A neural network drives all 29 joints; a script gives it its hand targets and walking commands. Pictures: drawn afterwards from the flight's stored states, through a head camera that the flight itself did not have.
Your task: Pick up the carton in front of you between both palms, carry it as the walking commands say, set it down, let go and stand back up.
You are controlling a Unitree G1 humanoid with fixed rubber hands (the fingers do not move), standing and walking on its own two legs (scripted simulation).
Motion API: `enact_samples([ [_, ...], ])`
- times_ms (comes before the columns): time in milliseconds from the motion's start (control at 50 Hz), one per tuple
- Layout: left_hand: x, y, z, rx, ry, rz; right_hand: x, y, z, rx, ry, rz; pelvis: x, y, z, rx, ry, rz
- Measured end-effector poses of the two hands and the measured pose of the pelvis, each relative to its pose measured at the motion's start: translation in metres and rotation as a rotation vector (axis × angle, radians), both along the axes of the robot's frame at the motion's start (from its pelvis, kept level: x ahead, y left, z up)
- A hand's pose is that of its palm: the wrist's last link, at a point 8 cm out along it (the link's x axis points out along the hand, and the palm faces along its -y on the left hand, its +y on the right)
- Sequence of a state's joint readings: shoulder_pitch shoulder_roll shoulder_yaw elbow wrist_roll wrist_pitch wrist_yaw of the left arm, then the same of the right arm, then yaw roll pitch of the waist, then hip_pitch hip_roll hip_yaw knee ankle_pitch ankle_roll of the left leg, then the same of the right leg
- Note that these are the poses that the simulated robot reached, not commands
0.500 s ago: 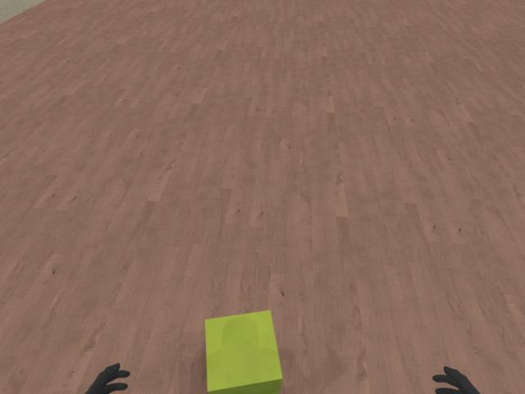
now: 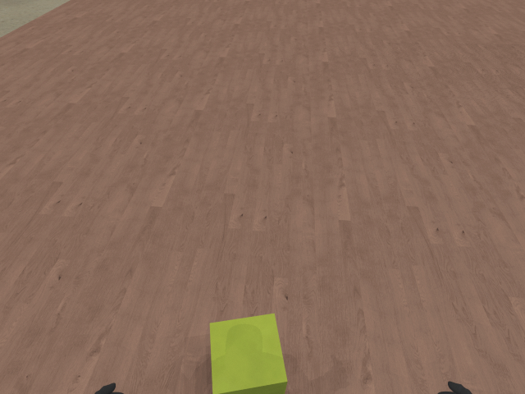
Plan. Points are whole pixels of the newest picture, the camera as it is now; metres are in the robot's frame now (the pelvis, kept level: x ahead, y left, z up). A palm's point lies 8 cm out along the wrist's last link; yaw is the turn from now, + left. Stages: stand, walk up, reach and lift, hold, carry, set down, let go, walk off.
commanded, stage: stand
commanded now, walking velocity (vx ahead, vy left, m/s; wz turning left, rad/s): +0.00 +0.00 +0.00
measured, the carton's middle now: (247, 363) +0.38 +0.07 -0.65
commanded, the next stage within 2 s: none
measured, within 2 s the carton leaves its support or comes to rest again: neither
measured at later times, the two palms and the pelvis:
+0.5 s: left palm out of the picture +0.08 +0.30 -0.10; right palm out of the picture +0.08 -0.31 -0.09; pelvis -0.01 +0.00 +0.00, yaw +1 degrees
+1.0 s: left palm out of the picture +0.07 +0.30 -0.10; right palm out of the picture +0.08 -0.32 -0.09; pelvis -0.02 -0.01 +0.01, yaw +1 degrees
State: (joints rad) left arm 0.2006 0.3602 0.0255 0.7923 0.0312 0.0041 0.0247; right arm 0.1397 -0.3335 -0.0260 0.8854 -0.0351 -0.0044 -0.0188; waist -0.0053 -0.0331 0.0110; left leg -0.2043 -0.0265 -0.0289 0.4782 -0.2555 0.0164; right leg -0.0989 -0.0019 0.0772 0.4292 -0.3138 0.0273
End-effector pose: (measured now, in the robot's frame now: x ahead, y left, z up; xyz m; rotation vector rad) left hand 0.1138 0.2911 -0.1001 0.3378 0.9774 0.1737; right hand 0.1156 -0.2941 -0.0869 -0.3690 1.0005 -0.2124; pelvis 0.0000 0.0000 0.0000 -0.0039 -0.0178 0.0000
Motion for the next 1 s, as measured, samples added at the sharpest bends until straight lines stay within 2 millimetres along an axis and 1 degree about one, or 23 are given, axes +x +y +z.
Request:
enact_samples([
  [280,-0.024,0.004,-0.003,0.007,0.057,0.021,-0.02,-0.009,-0.003,-0.005,0.052,-0.009,-0.009,-0.002,0.002,-0.001,-0.011,0.005],
  [500,-0.037,0.007,-0.005,0.012,0.09,0.034,-0.031,-0.014,-0.005,-0.005,0.085,-0.016,-0.014,-0.004,0.004,-0.002,-0.016,0.011],
  [700,-0.043,0.009,-0.005,0.016,0.108,0.047,-0.035,-0.017,-0.006,-0.008,0.101,-0.016,-0.017,-0.005,0.004,-0.003,-0.018,0.017],
  [1000,-0.048,0.012,-0.004,0.021,0.123,0.065,-0.034,-0.021,-0.006,-0.013,0.113,-0.012,-0.018,-0.007,0.005,-0.003,-0.02,0.025],
])
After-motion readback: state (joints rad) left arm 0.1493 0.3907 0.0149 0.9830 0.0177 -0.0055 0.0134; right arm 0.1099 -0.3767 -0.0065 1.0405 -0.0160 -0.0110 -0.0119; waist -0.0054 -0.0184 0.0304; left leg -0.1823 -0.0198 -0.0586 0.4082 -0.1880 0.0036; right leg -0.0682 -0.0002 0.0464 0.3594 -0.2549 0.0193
